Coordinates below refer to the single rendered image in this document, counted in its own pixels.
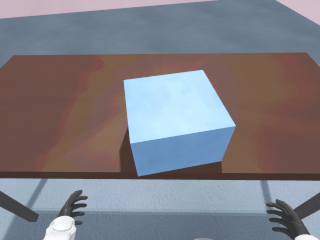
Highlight right robot hand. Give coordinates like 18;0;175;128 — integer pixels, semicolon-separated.
266;199;311;240

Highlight robot left forearm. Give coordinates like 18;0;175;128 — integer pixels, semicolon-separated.
43;216;76;240

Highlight left robot hand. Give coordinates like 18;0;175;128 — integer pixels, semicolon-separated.
57;190;88;225

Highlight table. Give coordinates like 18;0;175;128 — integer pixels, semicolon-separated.
0;52;320;222

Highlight carton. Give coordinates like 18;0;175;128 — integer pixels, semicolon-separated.
123;70;236;177

